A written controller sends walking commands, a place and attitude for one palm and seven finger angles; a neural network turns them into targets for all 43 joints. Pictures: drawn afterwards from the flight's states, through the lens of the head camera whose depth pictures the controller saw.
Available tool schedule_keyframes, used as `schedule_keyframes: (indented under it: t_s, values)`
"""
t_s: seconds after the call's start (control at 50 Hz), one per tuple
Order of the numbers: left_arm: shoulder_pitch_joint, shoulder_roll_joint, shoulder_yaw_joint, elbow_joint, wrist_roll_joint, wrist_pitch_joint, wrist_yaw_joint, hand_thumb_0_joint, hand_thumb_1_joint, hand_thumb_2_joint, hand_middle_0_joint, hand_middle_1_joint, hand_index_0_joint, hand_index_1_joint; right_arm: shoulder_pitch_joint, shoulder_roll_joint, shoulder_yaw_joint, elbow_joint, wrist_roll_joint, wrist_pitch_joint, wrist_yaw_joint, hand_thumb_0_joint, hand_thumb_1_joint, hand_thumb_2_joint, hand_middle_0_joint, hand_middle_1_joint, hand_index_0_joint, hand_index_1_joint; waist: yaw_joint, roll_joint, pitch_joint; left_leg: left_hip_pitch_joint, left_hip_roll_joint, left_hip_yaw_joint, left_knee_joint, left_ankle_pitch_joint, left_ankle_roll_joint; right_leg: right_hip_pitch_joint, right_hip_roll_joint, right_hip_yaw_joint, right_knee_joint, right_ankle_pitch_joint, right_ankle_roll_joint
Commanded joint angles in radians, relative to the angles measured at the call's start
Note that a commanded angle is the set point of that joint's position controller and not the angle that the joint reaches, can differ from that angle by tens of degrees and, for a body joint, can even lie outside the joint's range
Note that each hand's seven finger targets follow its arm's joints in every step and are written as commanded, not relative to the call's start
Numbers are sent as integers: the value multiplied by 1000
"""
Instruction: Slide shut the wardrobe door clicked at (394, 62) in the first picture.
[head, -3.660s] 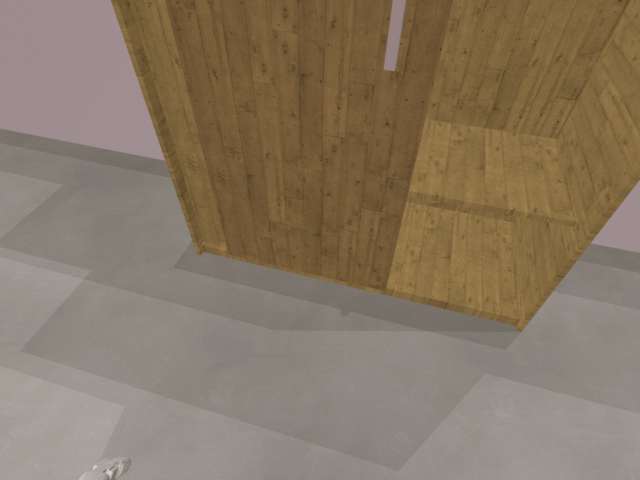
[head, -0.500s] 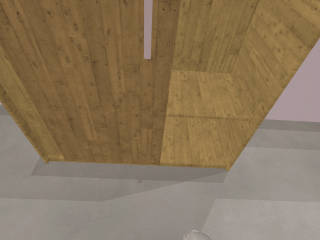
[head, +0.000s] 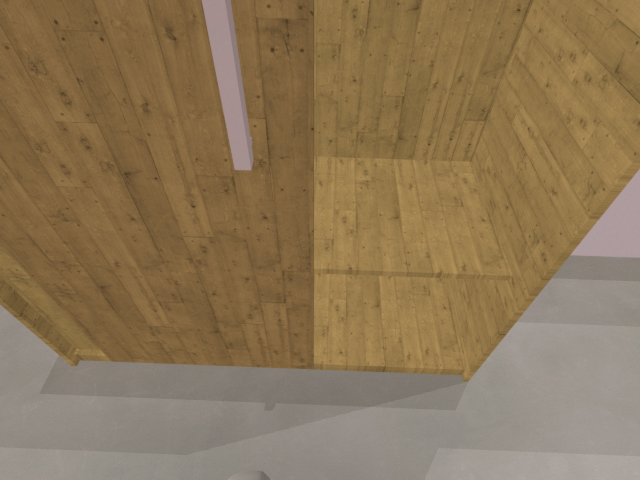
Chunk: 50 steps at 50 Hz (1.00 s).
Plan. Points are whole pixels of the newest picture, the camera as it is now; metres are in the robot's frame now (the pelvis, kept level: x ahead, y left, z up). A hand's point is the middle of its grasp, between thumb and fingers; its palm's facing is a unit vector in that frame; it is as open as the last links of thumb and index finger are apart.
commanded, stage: come to a stop and stand still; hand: left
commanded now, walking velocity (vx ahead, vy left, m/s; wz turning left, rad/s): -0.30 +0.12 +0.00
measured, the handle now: (232, 69) +0.52 +0.14 +0.25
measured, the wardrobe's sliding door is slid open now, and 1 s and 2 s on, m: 0.49 0.49 0.49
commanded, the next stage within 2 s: none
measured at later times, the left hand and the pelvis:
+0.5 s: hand out of the picture +0.02 +0.19 -0.18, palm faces +0.02 -0.95 -0.30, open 7.4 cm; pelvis -0.01 -0.01 -0.02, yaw -2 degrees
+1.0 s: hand out of the picture -0.04 +0.15 -0.18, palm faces +0.04 -0.98 -0.21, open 7.3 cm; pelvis -0.06 -0.03 +0.00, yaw +0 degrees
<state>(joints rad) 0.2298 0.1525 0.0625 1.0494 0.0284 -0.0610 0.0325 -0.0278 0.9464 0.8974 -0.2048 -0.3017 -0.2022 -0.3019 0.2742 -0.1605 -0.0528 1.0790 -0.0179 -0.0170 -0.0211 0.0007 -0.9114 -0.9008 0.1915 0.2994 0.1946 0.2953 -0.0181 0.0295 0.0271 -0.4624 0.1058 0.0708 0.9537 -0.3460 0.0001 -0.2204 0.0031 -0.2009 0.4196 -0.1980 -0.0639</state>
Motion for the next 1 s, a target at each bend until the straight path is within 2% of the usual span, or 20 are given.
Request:
schedule_keyframes:
  t_s: [0.0,0.06,0.1,0.18,0.26,0.32,0.38,0.4,0.42,0.44,0.46,0.52,0.56,0.62,0.64,0.66,0.68,0.76,0.88,0.98]
  values:
    - [49,93,-10,-14,-5,12,0,0,900,900,-200,-300,-200,-300,96,30,29,-6,6,13,0,0,-900,-900,200,300,200,300,2,-110,-36,140,-24,-3,-251,53,-29,-5,-250,168,-124,491,-109]
    - [49,126,-2,-10,-13,34,8,0,900,900,-200,-300,-200,-300,89,-24,16,-18,11,16,-5,0,-900,-900,200,300,200,300,-11,-114,-57,267,-30,-13,-482,273,-30,-3,-230,163,6,439,-58]
    - [98,91,-8,-22,-19,52,11,0,900,900,-200,-300,-200,-300,62,-115,2,-50,4,8,-12,0,-900,-900,200,300,200,300,18,62,-67,342,124,-139,-512,791,41,-57,-123,118,101,181,32]
    - [128,87,-12,-6,-17,85,11,0,900,900,-200,-300,-200,-300,-49,-147,-2,-86,2,19,-33,0,-900,-900,200,300,200,300,35,209,-20,265,220,-218,-632,836,181,-91,-54,145,378,-328,70]
    - [135,77,-3,-18,-12,90,11,0,900,900,-200,-300,-200,-300,-95,-170,-21,-110,-5,33,-33,0,-900,-900,200,300,200,300,29,122,-92,376,221,-188,-563,885,212,-172,-39,190,486,-341,76]
    - [126,72,-3,-37,-13,89,10,0,900,900,-200,-300,-200,-300,-95,-181,-38,-116,-6,38,-30,0,-900,-900,200,300,200,300,21,76,-140,398,216,-181,-539,835,201,-145,-40,187,415,-315,81]
    - [178,63,-3,-31,-10,83,9,0,900,900,-200,-300,-200,-300,-123,-176,-42,-119,-1,44,-17,0,-900,-900,200,300,200,300,45,73,-157,308,157,-135,-505,568,137,-4,-37,153,149,-101,84]
    - [203,84,-27,-40,-7,60,32,0,900,900,-200,-300,-200,-300,-146,-201,-49,-167,31,16,-20,0,-900,-900,200,300,200,300,60,-110,-166,371,130,-94,-291,622,59,-78,-93,266,-107,53,88]
    - [143,175,-5,-90,3,44,35,0,900,900,-200,-300,-200,-300,-92,-160,-31,-213,24,24,-6,0,-900,-900,200,300,200,300,22,-195,-90,180,11,-43,-244,254,10,53,-179,293,-88,393,86]
    - [106,196,-1,-126,2,45,30,0,900,900,-200,-300,-200,-300,-85,-68,-21,-220,10,35,9,0,-900,-900,200,300,200,300,17,-373,-70,26,-100,-7,-137,-73,-7,17,-302,427,-57,471,29]
    - [97,190,-18,-143,10,43,25,0,900,900,-200,-300,-200,-300,-79,-71,-23,-211,2,44,14,0,-900,-900,200,300,200,300,15,-228,-82,52,-97,-38,-46,-74,-12,-21,-297,393,-29,398,-60]
    - [16,184,1,-188,5,40,32,0,900,900,-200,-300,-200,-300,-46,-67,-25,-222,6,54,19,0,-900,-900,200,300,200,300,-20,-192,-37,33,-85,-44,6,-62,4,-60,-262,339,-15,262,-112]
    - [22,196,4,-201,10,48,28,0,900,900,-200,-300,-200,-300,-46,-56,-16,-232,9,48,20,0,-900,-900,200,300,200,300,-4,-202,16,73,-89,-18,-117,-83,2,-123,-262,328,-29,142,-120]
    - [22,187,-3,-196,0,66,20,0,900,900,-200,-300,-200,-300,41,-55,-4,-192,4,37,19,0,-900,-900,200,300,200,300,-21,-136,68,251,-97,-2,-414,39,10,-250,-189,287,-28,-259,-50]
    - [34,163,-10,-193,-7,74,16,0,900,900,-200,-300,-200,-300,59,-85,0,-182,-1,28,18,0,-900,-900,200,300,200,300,-16,-14,90,248,-62,-83,-508,6,28,-287,-130,271,25,-337,-15]
    - [68,128,-17,-193,-15,77,12,0,900,900,-200,-300,-200,-300,60,-129,-4,-186,-13,20,15,0,-900,-900,200,300,200,300,2,146,93,181,59,-250,-614,-44,78,-269,-57,207,111,-310,27]
    - [93,111,-24,-191,-17,73,10,0,900,900,-200,-300,-200,-300,39,-154,-2,-197,-16,18,10,0,-900,-900,200,300,200,300,27,161,93,71,131,-335,-692,-100,129,-160,-23,162,145,-235,44]
    - [132,118,-28,-131,-7,65,-4,0,900,900,-200,-300,-200,-300,-19,-128,13,-179,-9,10,6,0,-900,-900,200,300,200,300,66,59,43,-54,41,-214,-682,-234,82,57,-50,201,85,-139,28]
    - [92,148,-19,-124,-11,54,-3,0,900,900,-200,-300,-200,-300,107,-83,21,-117,-11,22,9,0,-900,-900,200,300,200,300,4,-101,49,98,-61,-88,-505,-93,40,-142,-155,353,-150,-454,-10]
    - [99,122,-27,-96,-15,48,-2,0,900,900,-200,-300,-200,-300,150,-67,31,-74,-9,14,6,0,-900,-900,200,300,200,300,-6,-51,49,141,-45,-113,-546,-71,46,-163,-121,298,-119,-379,4]
